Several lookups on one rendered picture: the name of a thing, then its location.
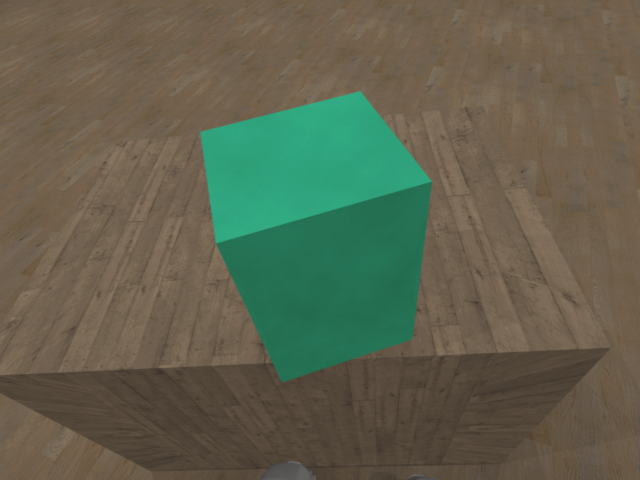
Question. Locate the pedestal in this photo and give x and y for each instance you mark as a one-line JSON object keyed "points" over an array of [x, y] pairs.
{"points": [[132, 333]]}

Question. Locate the carton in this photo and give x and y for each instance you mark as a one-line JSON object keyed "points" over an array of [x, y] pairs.
{"points": [[320, 215]]}

